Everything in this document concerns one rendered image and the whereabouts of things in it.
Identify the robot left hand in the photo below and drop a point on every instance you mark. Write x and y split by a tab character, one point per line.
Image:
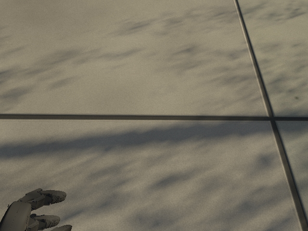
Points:
18	216

